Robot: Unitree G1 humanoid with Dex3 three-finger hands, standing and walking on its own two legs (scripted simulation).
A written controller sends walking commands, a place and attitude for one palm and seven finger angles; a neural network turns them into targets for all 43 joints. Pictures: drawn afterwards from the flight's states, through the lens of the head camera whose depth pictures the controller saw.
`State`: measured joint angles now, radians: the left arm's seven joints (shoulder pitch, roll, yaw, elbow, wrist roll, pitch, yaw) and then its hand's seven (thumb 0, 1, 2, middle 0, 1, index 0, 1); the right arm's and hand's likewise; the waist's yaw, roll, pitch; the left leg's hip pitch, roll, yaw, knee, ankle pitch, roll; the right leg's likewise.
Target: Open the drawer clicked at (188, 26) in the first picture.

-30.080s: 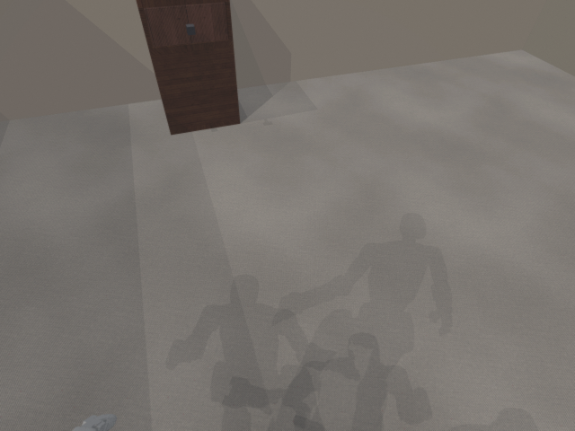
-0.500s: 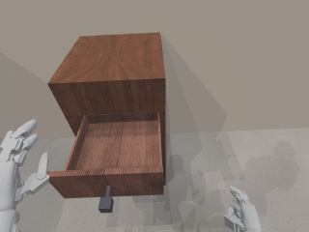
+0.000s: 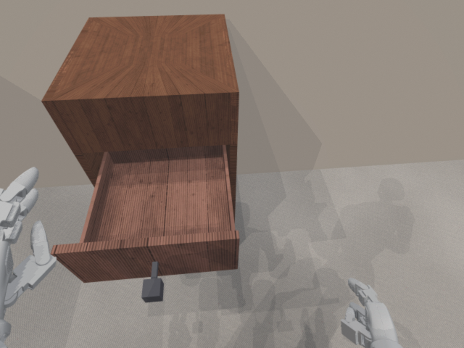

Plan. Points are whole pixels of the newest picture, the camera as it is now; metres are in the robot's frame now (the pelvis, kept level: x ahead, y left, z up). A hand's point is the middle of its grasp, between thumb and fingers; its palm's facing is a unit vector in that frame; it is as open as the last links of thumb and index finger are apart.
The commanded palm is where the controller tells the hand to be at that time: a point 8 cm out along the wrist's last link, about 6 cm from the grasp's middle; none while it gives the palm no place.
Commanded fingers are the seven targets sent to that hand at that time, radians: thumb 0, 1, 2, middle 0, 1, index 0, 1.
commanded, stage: step back with the hand held close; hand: left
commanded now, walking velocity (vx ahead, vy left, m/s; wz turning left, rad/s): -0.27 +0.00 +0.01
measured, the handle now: (153, 280) +0.28 +0.19 -0.16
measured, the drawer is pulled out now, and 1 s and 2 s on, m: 0.28 0.28 0.28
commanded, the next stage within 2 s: stop stepping back and stand still in 0.82 s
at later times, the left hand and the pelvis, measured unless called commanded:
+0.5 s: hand out of the picture +0.10 +0.22 +0.16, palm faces +0.43 -0.80 -0.41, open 7.4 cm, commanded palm +0.04 +0.27 +0.17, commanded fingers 0.00 0.90 0.90 -0.20 -0.30 -0.20 -0.30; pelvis -0.08 -0.01 -0.02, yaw +2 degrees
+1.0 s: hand out of the picture -0.01 +0.16 +0.16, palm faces +0.30 -0.84 -0.46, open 7.4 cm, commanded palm -0.07 +0.22 +0.17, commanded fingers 0.00 0.90 0.90 -0.20 -0.30 -0.20 -0.30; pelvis -0.20 -0.07 -0.01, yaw +0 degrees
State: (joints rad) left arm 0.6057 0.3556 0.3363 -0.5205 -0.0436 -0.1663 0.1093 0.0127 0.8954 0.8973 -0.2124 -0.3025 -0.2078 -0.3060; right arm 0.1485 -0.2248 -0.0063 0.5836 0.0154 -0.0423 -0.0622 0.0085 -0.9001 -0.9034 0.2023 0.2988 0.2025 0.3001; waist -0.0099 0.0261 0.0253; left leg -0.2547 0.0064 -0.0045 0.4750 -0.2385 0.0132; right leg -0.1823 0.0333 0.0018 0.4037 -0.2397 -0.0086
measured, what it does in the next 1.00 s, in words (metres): walks backwards: left foot, then right foot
